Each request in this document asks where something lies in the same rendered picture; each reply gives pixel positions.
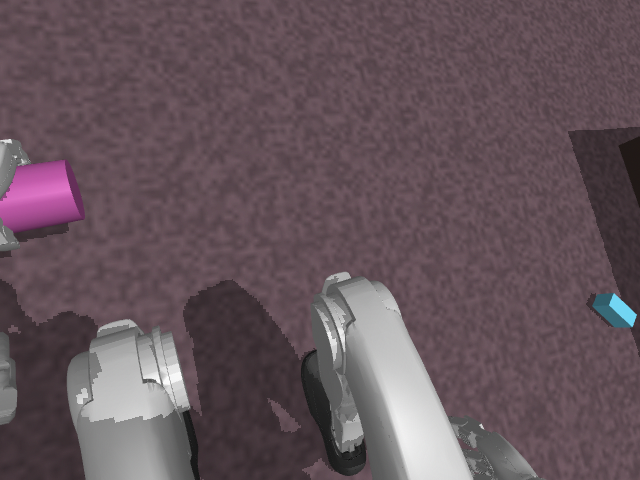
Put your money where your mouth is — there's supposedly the left robot hand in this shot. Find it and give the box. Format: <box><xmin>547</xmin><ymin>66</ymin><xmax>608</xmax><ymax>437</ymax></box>
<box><xmin>0</xmin><ymin>139</ymin><xmax>31</xmax><ymax>251</ymax></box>

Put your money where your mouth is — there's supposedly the right robot foot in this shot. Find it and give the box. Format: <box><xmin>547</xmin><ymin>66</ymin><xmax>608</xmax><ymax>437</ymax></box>
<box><xmin>301</xmin><ymin>350</ymin><xmax>366</xmax><ymax>476</ymax></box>

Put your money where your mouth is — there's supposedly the left robot foot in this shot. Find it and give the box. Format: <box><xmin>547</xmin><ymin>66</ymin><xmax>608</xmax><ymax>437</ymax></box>
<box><xmin>182</xmin><ymin>410</ymin><xmax>200</xmax><ymax>480</ymax></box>

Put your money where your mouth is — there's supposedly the left robot arm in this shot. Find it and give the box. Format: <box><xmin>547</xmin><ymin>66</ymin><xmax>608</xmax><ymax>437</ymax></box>
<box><xmin>0</xmin><ymin>332</ymin><xmax>17</xmax><ymax>425</ymax></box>

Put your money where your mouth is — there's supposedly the right robot hand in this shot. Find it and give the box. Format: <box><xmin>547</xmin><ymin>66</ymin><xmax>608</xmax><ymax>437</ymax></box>
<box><xmin>447</xmin><ymin>415</ymin><xmax>539</xmax><ymax>480</ymax></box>

